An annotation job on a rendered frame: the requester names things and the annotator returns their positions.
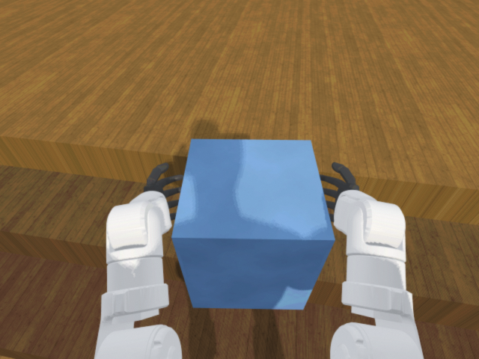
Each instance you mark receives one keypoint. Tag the robot right hand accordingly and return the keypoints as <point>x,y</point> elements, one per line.
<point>349,184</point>

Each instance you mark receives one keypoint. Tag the robot left forearm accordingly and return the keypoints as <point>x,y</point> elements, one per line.
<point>135,283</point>

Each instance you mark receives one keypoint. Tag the robot left hand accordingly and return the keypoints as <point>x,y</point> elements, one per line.
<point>154,185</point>

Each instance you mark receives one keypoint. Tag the robot left upper arm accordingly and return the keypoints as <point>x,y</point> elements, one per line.
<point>150,342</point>

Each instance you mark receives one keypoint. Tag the carton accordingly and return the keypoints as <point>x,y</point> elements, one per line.
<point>252,229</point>

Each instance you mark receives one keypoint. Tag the robot right upper arm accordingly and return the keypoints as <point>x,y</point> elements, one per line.
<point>360,341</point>

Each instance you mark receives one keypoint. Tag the robot right forearm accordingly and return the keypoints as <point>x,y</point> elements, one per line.
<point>376,269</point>

